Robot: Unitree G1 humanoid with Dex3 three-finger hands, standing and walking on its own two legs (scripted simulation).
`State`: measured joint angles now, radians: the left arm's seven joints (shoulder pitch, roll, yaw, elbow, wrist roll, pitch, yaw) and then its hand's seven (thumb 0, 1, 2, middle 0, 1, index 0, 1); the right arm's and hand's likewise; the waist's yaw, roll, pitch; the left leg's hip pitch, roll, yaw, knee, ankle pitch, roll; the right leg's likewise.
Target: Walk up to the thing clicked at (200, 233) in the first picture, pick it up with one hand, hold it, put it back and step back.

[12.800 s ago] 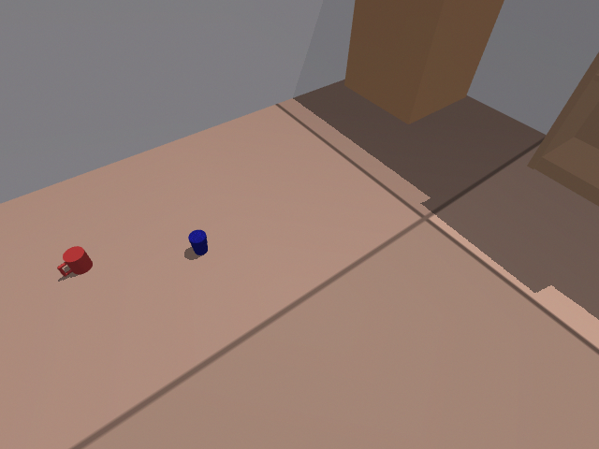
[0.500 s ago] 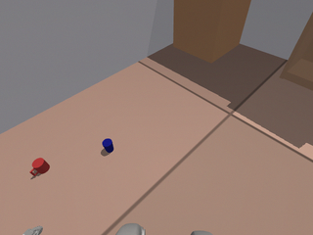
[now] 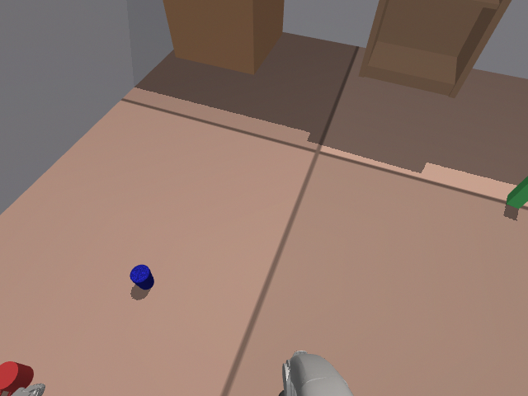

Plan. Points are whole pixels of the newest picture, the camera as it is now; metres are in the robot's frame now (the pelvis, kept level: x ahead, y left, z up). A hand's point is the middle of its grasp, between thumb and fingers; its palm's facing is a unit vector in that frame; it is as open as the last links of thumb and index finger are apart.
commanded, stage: walk up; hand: left
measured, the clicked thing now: (143, 278) +0.63 +0.37 -0.71
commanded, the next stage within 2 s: none
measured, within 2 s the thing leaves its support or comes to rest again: neither
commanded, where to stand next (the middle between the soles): +0.17 +0.46 m, yaw -43 degrees
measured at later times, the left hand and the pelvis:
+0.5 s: hand out of the picture +0.19 +0.58 -0.16, palm faces -0.21 -0.73 -0.65, open 7.4 cm; pelvis +0.06 +0.25 -0.06, yaw -15 degrees
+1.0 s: hand out of the picture +0.29 +0.71 -0.14, palm faces -0.36 -0.70 -0.62, open 7.4 cm; pelvis +0.07 +0.47 -0.04, yaw -26 degrees
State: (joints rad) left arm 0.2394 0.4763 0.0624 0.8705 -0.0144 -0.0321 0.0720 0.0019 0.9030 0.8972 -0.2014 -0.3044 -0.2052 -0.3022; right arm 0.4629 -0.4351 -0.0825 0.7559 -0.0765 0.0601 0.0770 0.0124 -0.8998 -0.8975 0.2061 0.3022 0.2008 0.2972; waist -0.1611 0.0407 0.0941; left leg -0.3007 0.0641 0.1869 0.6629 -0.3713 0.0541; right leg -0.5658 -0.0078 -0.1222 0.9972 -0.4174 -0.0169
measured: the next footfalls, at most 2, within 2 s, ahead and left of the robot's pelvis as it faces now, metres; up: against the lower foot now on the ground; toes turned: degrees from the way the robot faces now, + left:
right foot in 0.08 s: +0.11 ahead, -0.07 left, +0.00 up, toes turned -10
left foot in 0.44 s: +0.15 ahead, +0.38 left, +0.00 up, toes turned -12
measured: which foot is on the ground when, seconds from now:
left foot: down 0.00-0.10, up 0.12-0.42, down 0.44-0.80, up 0.82-1.00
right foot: up 0.00-0.06, down 0.08-0.46, up 0.48-0.76, down 0.78-1.00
